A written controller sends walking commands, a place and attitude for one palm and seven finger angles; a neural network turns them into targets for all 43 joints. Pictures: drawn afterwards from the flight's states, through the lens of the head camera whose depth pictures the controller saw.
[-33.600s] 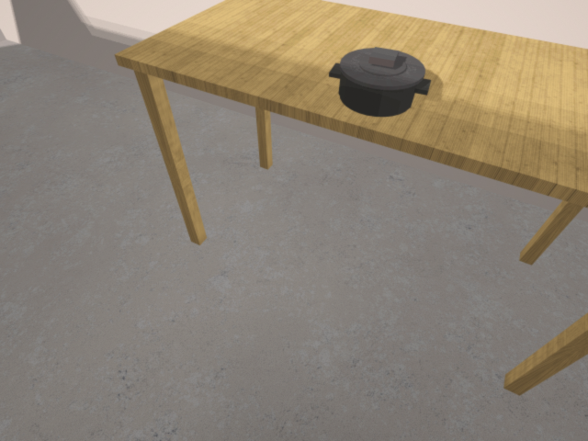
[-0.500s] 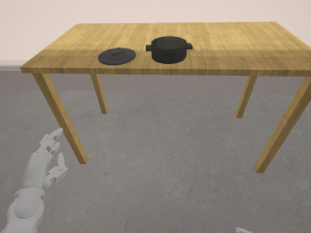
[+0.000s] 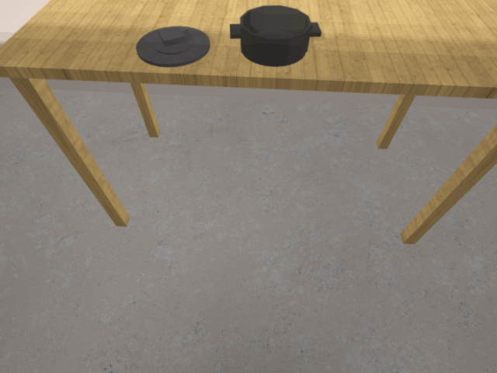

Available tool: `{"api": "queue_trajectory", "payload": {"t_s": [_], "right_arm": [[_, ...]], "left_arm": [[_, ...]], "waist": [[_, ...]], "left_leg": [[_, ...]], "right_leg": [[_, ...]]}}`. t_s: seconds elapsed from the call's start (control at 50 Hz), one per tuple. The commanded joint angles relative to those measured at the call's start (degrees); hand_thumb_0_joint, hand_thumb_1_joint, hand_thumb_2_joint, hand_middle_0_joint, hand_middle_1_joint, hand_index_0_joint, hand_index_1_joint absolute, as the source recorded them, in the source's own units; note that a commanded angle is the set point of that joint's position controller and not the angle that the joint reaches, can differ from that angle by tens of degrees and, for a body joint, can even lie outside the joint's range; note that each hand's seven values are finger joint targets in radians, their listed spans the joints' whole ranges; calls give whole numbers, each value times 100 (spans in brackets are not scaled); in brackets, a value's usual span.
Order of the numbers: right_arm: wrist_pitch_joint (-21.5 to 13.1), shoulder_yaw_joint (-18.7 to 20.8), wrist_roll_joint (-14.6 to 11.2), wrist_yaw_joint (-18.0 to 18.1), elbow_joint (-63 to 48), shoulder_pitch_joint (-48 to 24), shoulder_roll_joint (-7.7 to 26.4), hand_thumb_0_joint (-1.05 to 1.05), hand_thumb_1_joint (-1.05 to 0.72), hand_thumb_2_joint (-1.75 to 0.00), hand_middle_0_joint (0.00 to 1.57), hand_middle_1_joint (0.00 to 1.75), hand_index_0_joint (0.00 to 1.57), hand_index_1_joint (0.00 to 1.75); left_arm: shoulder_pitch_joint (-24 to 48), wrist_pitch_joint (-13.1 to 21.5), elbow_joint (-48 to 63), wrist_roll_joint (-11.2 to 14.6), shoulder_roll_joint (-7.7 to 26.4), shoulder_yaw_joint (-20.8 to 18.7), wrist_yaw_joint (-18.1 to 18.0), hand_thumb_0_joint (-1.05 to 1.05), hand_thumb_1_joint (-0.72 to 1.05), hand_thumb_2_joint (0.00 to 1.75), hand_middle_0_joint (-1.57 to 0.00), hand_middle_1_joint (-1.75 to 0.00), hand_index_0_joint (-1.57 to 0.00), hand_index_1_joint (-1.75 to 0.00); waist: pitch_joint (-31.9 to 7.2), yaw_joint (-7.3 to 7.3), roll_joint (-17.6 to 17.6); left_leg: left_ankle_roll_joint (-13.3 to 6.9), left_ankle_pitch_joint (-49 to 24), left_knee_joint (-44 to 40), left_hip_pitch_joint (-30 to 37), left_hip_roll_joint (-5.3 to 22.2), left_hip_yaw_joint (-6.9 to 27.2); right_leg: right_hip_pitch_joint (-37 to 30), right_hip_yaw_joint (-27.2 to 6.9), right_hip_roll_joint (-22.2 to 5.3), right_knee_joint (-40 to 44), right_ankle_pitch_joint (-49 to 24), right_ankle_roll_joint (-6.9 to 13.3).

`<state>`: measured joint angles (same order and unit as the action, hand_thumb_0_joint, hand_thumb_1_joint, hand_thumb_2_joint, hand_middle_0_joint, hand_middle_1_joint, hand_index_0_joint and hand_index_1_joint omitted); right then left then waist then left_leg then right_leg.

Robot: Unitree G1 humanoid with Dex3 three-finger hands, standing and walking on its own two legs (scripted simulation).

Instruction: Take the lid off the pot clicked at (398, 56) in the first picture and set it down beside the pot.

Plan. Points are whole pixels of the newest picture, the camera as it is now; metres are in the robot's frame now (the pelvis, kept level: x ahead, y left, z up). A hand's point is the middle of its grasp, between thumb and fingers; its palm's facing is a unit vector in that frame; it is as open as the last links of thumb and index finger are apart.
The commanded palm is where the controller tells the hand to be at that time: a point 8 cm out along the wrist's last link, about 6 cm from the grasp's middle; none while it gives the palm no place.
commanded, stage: stop stepping back and stand still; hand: left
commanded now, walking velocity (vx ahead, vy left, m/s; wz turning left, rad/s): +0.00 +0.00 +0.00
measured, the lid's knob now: (171, 36) +0.82 +0.24 +0.10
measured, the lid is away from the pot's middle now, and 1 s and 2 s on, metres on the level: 0.25 0.25 0.25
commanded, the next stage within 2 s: let the arm hang, fingers relaxed in 0.34 s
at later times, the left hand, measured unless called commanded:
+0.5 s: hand out of the picture +0.08 +0.19 -0.17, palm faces -0.02 -0.98 -0.21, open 7.4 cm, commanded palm none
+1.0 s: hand out of the picture -0.01 +0.18 -0.17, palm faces -0.01 -0.99 -0.17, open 7.4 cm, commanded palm none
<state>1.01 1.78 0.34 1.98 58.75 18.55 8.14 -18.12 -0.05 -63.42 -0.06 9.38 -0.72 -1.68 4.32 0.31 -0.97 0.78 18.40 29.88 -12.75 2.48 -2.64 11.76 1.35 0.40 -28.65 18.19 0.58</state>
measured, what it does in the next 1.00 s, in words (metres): stands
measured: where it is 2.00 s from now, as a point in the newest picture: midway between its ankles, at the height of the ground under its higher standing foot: outside the picture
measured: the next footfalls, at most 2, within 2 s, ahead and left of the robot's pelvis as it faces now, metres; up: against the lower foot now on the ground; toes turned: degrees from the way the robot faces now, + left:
none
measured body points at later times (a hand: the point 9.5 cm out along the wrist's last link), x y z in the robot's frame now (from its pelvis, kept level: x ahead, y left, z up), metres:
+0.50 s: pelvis +0.01 +0.01 +0.00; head +0.02 +0.01 +0.45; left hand +0.08 +0.24 -0.15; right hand -0.01 -0.21 -0.16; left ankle -0.03 +0.12 -0.74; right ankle -0.04 -0.11 -0.74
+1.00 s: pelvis +0.00 +0.02 +0.01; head +0.02 +0.02 +0.45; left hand -0.01 +0.23 -0.16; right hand -0.03 -0.19 -0.16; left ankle -0.03 +0.12 -0.74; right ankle -0.04 -0.11 -0.74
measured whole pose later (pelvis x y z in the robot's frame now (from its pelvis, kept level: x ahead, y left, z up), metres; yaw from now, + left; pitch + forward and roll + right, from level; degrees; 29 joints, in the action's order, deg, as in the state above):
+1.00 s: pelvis +0.00 +0.02 +0.01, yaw -2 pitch -1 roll +0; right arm 0.8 2.0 0.4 2.3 63.1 17.5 6.0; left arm -15.3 0.1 -66.2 -0.4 7.1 -0.6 -2.3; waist 3.6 1.0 -0.2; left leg -0.7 16.8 25.8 -8.2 1.7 -5.2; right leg 8.0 -1.1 -0.3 -24.4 15.6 -0.9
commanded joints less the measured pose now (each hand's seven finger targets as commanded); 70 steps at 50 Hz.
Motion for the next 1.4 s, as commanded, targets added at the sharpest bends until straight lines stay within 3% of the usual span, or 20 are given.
{"api": "queue_trajectory", "payload": {"t_s": [0.0, 0.08, 0.14, 0.36, 0.42, 0.48, 0.9, 1.26, 1.38], "right_arm": [[-115, 104, -26, 76, -56, 413, 490, 0, -90, -90, 20, 30, 20, 30], [-93, 119, -1, 79, 70, 294, 442, 0, -90, -90, 20, 30, 20, 30], [-77, 113, 27, 79, 89, 236, 439, 0, -90, -90, 20, 30, 20, 30], [-95, 121, 39, 62, 107, 210, 512, 0, -90, -90, 20, 30, 20, 30], [-87, 119, 33, 58, 115, 214, 490, 0, -90, -90, 20, 30, 20, 30], [-86, 123, 26, 58, 145, 262, 471, 0, -90, -90, 20, 30, 20, 30], [-86, 86, -1, 72, 350, 424, 307, 0, -90, -90, 20, 30, 20, 30], [-111, 84, 2, 80, 403, 469, 261, 0, -90, -90, 20, 30, 20, 30], [-87, 93, -2, 65, 402, 466, 257, 0, -90, -90, 20, 30, 20, 30]], "left_arm": [[-65, 107, 211, 10, 541, -125, -89, 0, 90, 90, -20, -30, -20, -30], [157, 64, 224, -10, 497, -140, -102, 0, 90, 90, -20, -30, -20, -30], [328, 31, 241, -8, 504, -159, -92, 0, 90, 90, -20, -30, -20, -30], [542, 44, 352, -6, 620, -207, -65, 0, 90, 90, -20, -30, -20, -30], [504, 51, 339, -3, 605, -198, -72, 0, 90, 90, -20, -30, -20, -30], [458, 54, 314, -11, 584, -192, -79, 0, 90, 90, -20, -30, -20, -30], [14, 69, -80, -20, 332, -111, -93, 0, 90, 90, -20, -30, -20, -30], [-11, 78, -110, -15, 305, -114, -101, 0, 90, 90, -20, -30, -20, -30], [11, 72, -78, -18, 341, -115, -100, 0, 90, 90, -20, -30, -20, -30]], "waist": [[-650, 78, 105], [-363, 74, 114], [-175, 64, -83], [-348, 69, 59], [-244, 69, 148], [-196, 86, -12], [-8, 101, -1], [-89, 81, -5], [27, 81, 35]], "left_leg": [[-304, -2683, -267, 612, 472, 194], [-320, -2484, -471, 588, 471, 233], [-332, -2315, -606, 524, 470, 234], [-319, -2126, -666, 649, 429, 198], [-310, -2007, -669, 614, 419, 187], [-318, -1952, -695, 651, 429, 192], [-359, -1444, -843, 625, 458, 225], [-356, -1616, -856, 605, 446, 244], [-341, -1344, -884, 492, 429, 268]], "right_leg": [[-375, -331, -542, 322, -2710, 162], [-267, -299, -510, 366, -2391, 146], [-217, -301, -488, 407, -2098, 127], [-357, -381, -517, 507, -2175, 124], [-314, -409, -525, 552, -2203, 127], [-240, -426, -500, 587, -2057, 127], [17, -463, -471, 771, -1444, 88], [-69, -449, -495, 737, -1610, 70], [-8, -474, -482, 792, -1364, 81]]}}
